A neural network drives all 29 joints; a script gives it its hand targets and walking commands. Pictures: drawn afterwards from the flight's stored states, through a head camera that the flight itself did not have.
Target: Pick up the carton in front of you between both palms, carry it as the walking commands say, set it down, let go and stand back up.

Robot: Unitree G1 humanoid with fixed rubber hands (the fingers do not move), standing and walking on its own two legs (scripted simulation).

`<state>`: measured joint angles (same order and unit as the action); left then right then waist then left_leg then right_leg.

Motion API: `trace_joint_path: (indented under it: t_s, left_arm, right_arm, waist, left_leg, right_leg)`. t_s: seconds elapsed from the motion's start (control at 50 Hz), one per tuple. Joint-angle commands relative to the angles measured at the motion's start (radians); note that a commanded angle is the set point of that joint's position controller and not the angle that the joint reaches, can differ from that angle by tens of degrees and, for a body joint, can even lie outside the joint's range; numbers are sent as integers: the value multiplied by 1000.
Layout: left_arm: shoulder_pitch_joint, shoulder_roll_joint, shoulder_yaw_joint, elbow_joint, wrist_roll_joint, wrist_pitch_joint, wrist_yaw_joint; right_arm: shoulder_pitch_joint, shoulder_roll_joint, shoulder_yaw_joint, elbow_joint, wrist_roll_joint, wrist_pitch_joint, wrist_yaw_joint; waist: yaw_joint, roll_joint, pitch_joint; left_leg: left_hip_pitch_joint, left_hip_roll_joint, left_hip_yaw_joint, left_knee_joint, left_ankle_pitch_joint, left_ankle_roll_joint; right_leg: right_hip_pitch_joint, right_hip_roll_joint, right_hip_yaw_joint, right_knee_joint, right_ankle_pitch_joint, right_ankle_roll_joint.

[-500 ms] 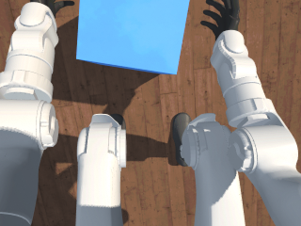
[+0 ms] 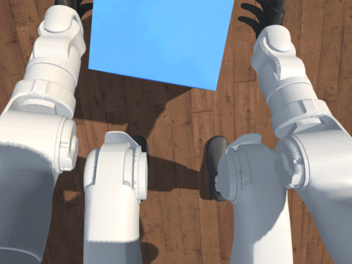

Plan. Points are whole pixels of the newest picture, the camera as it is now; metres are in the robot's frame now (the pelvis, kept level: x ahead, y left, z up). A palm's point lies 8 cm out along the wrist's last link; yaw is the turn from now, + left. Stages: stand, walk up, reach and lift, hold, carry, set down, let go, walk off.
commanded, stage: reach and lift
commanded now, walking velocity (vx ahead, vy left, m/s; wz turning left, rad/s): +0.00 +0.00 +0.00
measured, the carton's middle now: (162, 32) +0.51 +0.07 -0.25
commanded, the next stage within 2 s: none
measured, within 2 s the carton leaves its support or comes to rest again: leaves its support in 0.40 s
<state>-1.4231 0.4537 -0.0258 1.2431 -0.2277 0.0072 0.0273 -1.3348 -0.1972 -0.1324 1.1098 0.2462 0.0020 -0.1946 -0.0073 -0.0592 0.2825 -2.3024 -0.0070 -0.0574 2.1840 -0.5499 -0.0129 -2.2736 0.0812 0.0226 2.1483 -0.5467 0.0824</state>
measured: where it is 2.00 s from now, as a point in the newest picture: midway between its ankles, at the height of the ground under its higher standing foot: (178, 179)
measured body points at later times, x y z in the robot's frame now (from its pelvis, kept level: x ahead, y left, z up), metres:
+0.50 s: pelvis +0.00 +0.00 -0.01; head +0.35 +0.05 +0.27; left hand +0.54 +0.20 -0.17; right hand +0.54 -0.10 -0.16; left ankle +0.11 +0.13 -0.34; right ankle +0.12 -0.13 -0.34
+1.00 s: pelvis +0.00 +0.00 +0.10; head +0.25 +0.05 +0.48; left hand +0.49 +0.21 +0.02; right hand +0.50 -0.10 +0.04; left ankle +0.11 +0.13 -0.34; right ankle +0.12 -0.13 -0.34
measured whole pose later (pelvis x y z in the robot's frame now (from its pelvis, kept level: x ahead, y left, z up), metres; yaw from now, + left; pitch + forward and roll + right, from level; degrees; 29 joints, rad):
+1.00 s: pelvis +0.00 +0.00 +0.10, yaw +4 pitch +41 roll -3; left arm -1.06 0.13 0.33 0.88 0.17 0.32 0.01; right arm -1.00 0.09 -0.56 0.71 -0.19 0.27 -0.12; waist -0.02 -0.03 -0.17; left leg -2.06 -0.11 -0.10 1.84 -0.49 -0.05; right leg -2.02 0.13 0.07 1.83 -0.54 0.08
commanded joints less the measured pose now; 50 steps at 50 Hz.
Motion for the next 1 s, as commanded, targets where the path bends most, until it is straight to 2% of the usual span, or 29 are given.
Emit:
trace_joint_path:
  t_s: [0.0, 0.04, 0.12, 0.18, 0.2, 0.24, 0.3, 0.32, 0.36, 0.38, 0.44, 0.52, 0.54, 0.56, 0.58, 0.7, 0.72, 0.74, 0.76, 0.78, 0.8, 0.84, 0.86, 0.88, 0.9, 0.92, 0.94, 0.96, 0.98]
  left_arm:
    - [-311, 74, -15, -123, -22, -25, -5]
    - [-257, 139, 26, -29, 19, -29, 8]
    - [-313, -40, -53, -116, 3, -34, 6]
    - [-453, -204, -139, -103, -56, -25, -18]
    - [-507, -272, -125, -132, -2, -15, -32]
    - [-542, -619, -152, -79, 13, -1, -96]
    - [-498, -835, -137, -130, 62, 15, -154]
    - [-549, -835, -125, -167, 66, 29, -170]
    - [-543, -902, -141, -253, 44, 31, -190]
    - [-602, -945, -155, -257, -4, 45, -195]
    - [-561, -1016, -184, -311, 31, 73, -192]
    - [-581, -1139, -233, -548, -14, 97, -172]
    - [-503, -1151, -176, -502, 48, 128, -166]
    - [-549, -1169, -246, -616, 36, 133, -168]
    - [-497, -1145, -245, -648, 35, 153, -169]
    - [-374, -1297, -148, -512, 155, 263, -221]
    - [-410, -1313, -165, -581, 164, 251, -224]
    - [-355, -1349, -142, -526, 141, 267, -231]
    - [-339, -1330, -121, -565, 175, 256, -236]
    - [-293, -1325, -85, -461, 216, 280, -229]
    - [-225, -1370, -18, -335, 252, 290, -235]
    - [-261, -1383, -39, -407, 258, 288, -251]
    - [-298, -1363, -26, -448, 259, 287, -248]
    - [-294, -1359, -17, -483, 247, 269, -236]
    - [-242, -1374, 48, -396, 286, 277, -235]
    - [-290, -1355, -13, -457, 270, 268, -230]
    - [-210, -1360, -8, -417, 303, 277, -228]
    - [-256, -1412, -23, -454, 280, 273, -232]
    - [-212, -1358, 0, -493, 314, 269, -224]
  right_arm:
    - [-174, -37, -41, -49, -28, -26, -7]
    - [-152, 0, 12, -64, 4, -23, -19]
    - [-218, 102, 88, -128, 24, -36, -3]
    - [-272, 232, 54, -71, -38, -38, 0]
    - [-362, 304, 55, -97, -51, -44, 21]
    - [-478, 581, 110, -67, -70, -22, 99]
    - [-520, 785, 124, -133, -97, 3, 167]
    - [-540, 818, 107, -164, -120, 14, 179]
    - [-532, 869, 158, -225, -132, 31, 197]
    - [-581, 895, 146, -246, -106, 41, 199]
    - [-582, 1033, 184, -288, -63, 82, 217]
    - [-550, 1128, 254, -431, -44, 120, 224]
    - [-559, 1155, 248, -403, -32, 140, 233]
    - [-510, 1132, 256, -447, -83, 155, 230]
    - [-643, 1152, 319, -587, -33, 156, 230]
    - [-483, 1151, 159, -427, -232, 257, 249]
    - [-481, 1239, 194, -447, -211, 263, 249]
    - [-587, 1131, 195, -544, -246, 248, 252]
    - [-470, 1225, 200, -406, -229, 271, 254]
    - [-389, 1203, 128, -385, -265, 270, 259]
    - [-309, 1215, 105, -287, -299, 282, 269]
    - [-305, 1200, 27, -305, -365, 281, 286]
    - [-338, 1230, 22, -305, -341, 288, 294]
    - [-359, 1270, 100, -323, -327, 292, 301]
    - [-318, 1255, 78, -295, -330, 286, 305]
    - [-243, 1233, 53, -292, -353, 278, 312]
    - [-285, 1247, 57, -296, -339, 279, 313]
    - [-225, 1236, 51, -316, -339, 279, 326]
    - [-304, 1261, 118, -329, -300, 283, 326]
  waist:
    - [-40, 115, -1099]
    - [45, 104, -1111]
    - [70, 165, -1158]
    - [-81, 124, -1088]
    - [7, 167, -1060]
    - [-26, 155, -1055]
    - [64, 102, -1068]
    - [-6, 52, -1051]
    - [31, 58, -1136]
    - [-8, 46, -1201]
    - [111, 114, -1273]
    - [45, 101, -1643]
    - [153, 114, -1558]
    - [21, 154, -1568]
    - [117, 153, -1719]
    - [0, 154, -1339]
    - [37, 135, -1411]
    - [-40, 140, -1444]
    - [63, 107, -1450]
    - [3, 166, -1350]
    - [14, 129, -1266]
    - [-52, 158, -1279]
    - [-14, 202, -1325]
    - [-5, 103, -1331]
    - [31, 172, -1280]
    - [-44, 156, -1302]
    - [14, 163, -1266]
    - [-52, 172, -1335]
    - [124, 160, -1351]
  left_leg:
    - [602, 8, 34, -200, 257, -7]
    - [637, 19, 25, -212, 292, 9]
    - [658, 4, 36, -218, 295, -2]
    - [610, -4, 8, -211, 237, -4]
    - [590, -27, 20, -240, 213, -5]
    - [599, -45, 20, -224, 256, -6]
    - [559, -70, 58, -200, 292, 21]
    - [502, -73, 39, -177, 286, 24]
    - [534, -92, 75, -162, 335, 17]
    - [575, -77, 60, -175, 369, 18]
    - [680, -93, 110, -175, 352, 29]
    - [944, -97, 98, -187, 492, 12]
    - [946, -100, 108, -230, 431, 29]
    - [894, -117, 108, -233, 396, -3]
    - [966, -108, 120, -227, 443, 9]
    - [714, -122, 116, -377, 121, 3]
    - [740, -131, 131, -398, 108, 5]
    - [793, -133, 120, -384, 162, -8]
    - [793, -140, 131, -415, 176, 1]
    - [769, -133, 118, -457, 121, -11]
    - [761, -143, 134, -491, 75, -13]
    - [772, -145, 110, -518, 81, -27]
    - [850, -143, 111, -532, 80, -12]
    - [825, -142, 109, -529, 158, -4]
    - [818, -149, 126, -551, 153, -4]
    - [825, -147, 105, -562, 150, -9]
    - [855, -145, 99, -581, 166, 1]
    - [905, -149, 108, -600, 168, -12]
    - [885, -152, 127, -596, 191, -3]
  right_leg:
    - [544, 11, -97, -147, 259, -16]
    - [521, 14, -100, -144, 278, 4]
    - [523, 44, -105, -150, 262, -9]
    - [506, 39, -123, -141, 236, -12]
    - [474, 49, -120, -126, 225, -17]
    - [484, 64, -116, -128, 260, -22]
    - [524, 89, -107, -108, 267, -31]
    - [503, 88, -121, -103, 279, -24]
    - [553, 98, -105, -117, 307, -35]
    - [574, 102, -141, -96, 355, -32]
    - [560, 112, -120, -93, 295, -35]
    - [690, 112, -153, -110, 409, -19]
    - [572, 121, -133, -136, 305, -30]
    - [606, 125, -149, -157, 294, -38]
    - [613, 123, -155, -122, 321, -19]
    - [555, 107, -148, -269, 87, -51]
    - [578, 125, -142, -308, 91, -53]
    - [570, 110, -164, -311, 112, -52]
    - [612, 118, -151, -322, 135, -43]
    - [556, 128, -151, -355, 88, -53]
    - [555, 127, -141, -417, 34, -59]
    - [581, 132, -148, -447, 45, -61]
    - [566, 123, -140, -436, 44, -60]
    - [572, 124, -138, -449, 92, -53]
    - [568, 125, -123, -472, 96, -55]
    - [597, 127, -121, -485, 107, -68]
    - [554, 131, -126, -478, 122, -52]
    - [643, 129, -126, -520, 128, -61]
    - [599, 128, -100, -506, 108, -46]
